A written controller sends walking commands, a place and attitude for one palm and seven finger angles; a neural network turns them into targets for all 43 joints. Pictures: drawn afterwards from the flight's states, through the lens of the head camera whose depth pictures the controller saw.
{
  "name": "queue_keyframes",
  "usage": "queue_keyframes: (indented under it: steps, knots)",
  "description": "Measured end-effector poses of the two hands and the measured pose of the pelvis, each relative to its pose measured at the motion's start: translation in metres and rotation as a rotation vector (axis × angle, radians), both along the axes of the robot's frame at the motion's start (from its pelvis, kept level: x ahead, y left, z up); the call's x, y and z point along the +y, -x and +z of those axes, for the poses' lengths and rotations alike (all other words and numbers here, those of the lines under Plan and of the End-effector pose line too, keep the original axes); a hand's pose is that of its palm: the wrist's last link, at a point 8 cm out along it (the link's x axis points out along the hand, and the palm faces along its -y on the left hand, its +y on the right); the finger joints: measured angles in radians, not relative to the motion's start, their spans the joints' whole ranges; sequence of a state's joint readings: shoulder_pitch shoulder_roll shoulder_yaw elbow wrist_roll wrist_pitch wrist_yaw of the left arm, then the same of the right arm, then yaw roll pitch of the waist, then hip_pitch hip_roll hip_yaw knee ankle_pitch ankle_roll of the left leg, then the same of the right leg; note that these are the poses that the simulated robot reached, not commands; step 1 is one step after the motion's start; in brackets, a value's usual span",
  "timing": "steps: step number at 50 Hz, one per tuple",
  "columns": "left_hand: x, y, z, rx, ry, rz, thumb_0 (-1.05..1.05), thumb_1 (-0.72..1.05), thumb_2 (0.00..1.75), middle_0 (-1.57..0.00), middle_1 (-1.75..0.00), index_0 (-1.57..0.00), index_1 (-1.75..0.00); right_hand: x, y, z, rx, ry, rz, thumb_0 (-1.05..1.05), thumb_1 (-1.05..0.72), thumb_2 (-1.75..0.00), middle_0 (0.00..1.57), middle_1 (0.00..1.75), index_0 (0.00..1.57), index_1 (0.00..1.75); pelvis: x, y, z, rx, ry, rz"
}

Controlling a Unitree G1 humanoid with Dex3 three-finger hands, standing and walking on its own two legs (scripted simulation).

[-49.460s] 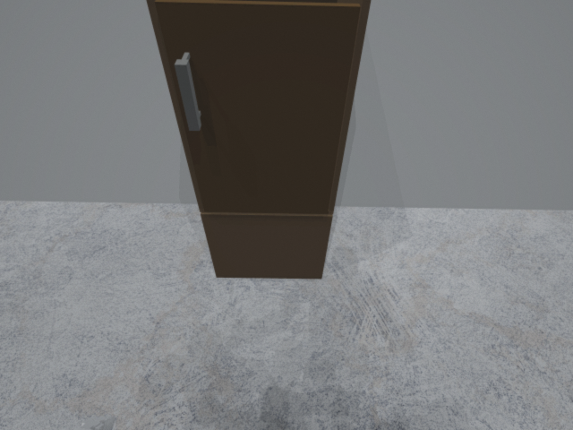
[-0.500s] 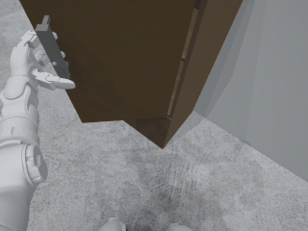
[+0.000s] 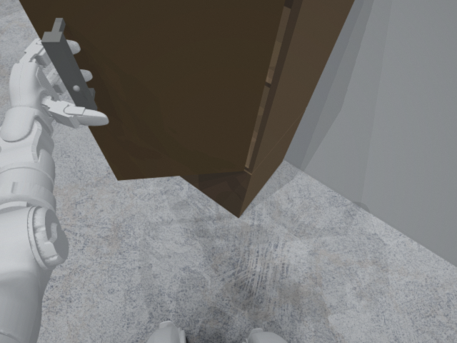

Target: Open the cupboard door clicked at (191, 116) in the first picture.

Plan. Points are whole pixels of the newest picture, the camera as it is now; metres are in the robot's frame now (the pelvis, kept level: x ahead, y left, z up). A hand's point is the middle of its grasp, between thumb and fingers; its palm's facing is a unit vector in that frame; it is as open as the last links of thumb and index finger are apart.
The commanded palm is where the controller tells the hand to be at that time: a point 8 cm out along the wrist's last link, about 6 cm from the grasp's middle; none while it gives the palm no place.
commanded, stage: close the thumb around the handle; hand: left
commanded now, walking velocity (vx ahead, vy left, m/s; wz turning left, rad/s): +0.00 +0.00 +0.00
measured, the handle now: (75, 71) +0.56 +0.22 +0.12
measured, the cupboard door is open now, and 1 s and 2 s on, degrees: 44 44 86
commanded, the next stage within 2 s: pull the door open along its arc in 0.68 s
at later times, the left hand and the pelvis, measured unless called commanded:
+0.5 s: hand (74, 91) +0.51 +0.21 +0.12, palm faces +0.03 -1.00 +0.01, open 7.3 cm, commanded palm +0.49 +0.26 +0.12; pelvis +0.01 +0.00 +0.00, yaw +0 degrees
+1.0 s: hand (85, 95) +0.50 +0.19 +0.12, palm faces +0.05 -1.00 +0.01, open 6.0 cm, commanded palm +0.45 +0.24 +0.12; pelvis +0.01 +0.00 +0.00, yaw -1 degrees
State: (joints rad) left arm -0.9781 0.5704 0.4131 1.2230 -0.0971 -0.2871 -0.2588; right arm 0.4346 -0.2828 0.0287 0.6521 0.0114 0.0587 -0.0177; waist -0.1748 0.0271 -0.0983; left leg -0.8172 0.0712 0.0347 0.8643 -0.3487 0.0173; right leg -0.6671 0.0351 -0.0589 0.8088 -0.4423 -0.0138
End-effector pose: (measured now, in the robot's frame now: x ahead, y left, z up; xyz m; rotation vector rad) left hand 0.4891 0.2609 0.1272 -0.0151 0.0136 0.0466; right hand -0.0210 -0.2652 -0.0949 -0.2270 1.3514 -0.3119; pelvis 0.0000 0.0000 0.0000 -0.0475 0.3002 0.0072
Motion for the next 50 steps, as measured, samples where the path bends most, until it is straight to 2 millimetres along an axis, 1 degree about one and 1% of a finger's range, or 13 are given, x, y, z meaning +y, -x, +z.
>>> queue_keyframes:
  steps: [4,9,15,23,29,36,43,47,50]
  knots:
    - [0.002,-0.003,0.0,0.007,0.0,-0.004,-0.02,-0.47,0.32,-0.32,-1.21,-0.33,-1.22,-0.001,-0.003,0.001,-0.008,0.005,0.002,0.01,-0.9,-0.9,0.2,0.3,0.2,0.3,0.0,0.0,0.0,0.005,0.0,0.0]
    - [0.005,-0.004,-0.002,0.016,0.0,-0.003,-0.02,-0.33,0.38,-0.33,-1.23,-0.35,-1.24,0.0,-0.005,0.002,-0.011,0.008,0.003,0.01,-0.9,-0.9,0.2,0.3,0.2,0.3,0.0,-0.001,-0.001,0.009,0.001,-0.002]
    - [0.009,-0.003,-0.007,0.015,0.003,0.005,-0.01,-0.06,0.49,-0.34,-1.25,-0.35,-1.26,0.001,-0.006,0.002,-0.003,0.006,0.005,0.01,-0.9,-0.9,0.2,0.3,0.2,0.3,0.001,-0.003,-0.001,0.012,0.003,-0.003]
    - [0.01,-0.001,-0.007,0.005,0.001,0.001,-0.01,0.37,0.68,-0.36,-1.29,-0.37,-1.29,0.004,-0.01,0.0,-0.001,0.0,0.003,0.01,-0.9,-0.9,0.2,0.3,0.2,0.3,0.004,-0.006,0.0,0.007,0.005,-0.001]
    - [-0.003,-0.001,-0.006,0.006,0.009,-0.028,-0.01,0.6,0.78,-0.37,-1.32,-0.39,-1.32,0.007,-0.016,-0.002,-0.018,-0.007,0.009,0.01,-0.9,-0.9,0.2,0.3,0.2,0.3,0.005,-0.006,0.0,0.001,0.003,0.0]
    - [-0.008,-0.002,-0.006,0.009,0.001,-0.006,-0.01,0.65,0.81,-0.33,-1.32,-0.36,-1.33,0.008,-0.018,-0.003,-0.052,-0.015,0.002,0.01,-0.9,-0.9,0.2,0.3,0.2,0.3,0.003,-0.004,0.0,-0.003,-0.001,-0.01]
    - [-0.01,-0.001,-0.005,0.012,-0.006,-0.004,-0.01,0.67,0.82,-0.31,-1.33,-0.35,-1.33,0.005,-0.011,-0.002,-0.042,-0.014,-0.012,0.01,-0.9,-0.9,0.2,0.3,0.2,0.3,0.001,-0.003,0.0,-0.006,-0.003,-0.011]
    - [-0.012,0.003,-0.006,0.0,0.001,0.002,0.0,0.69,0.82,-0.31,-1.34,-0.33,-1.32,0.003,-0.007,-0.002,-0.024,-0.018,-0.014,0.01,-0.9,-0.9,0.2,0.3,0.2,0.3,0.0,-0.004,0.001,-0.007,-0.004,-0.014]
    - [-0.013,0.01,-0.007,-0.01,-0.003,0.006,0.0,0.7,0.81,-0.31,-1.34,-0.33,-1.32,0.001,-0.008,-0.002,-0.026,-0.025,-0.018,0.01,-0.9,-0.9,0.2,0.3,0.2,0.3,-0.001,-0.007,0.003,-0.015,-0.008,-0.019]
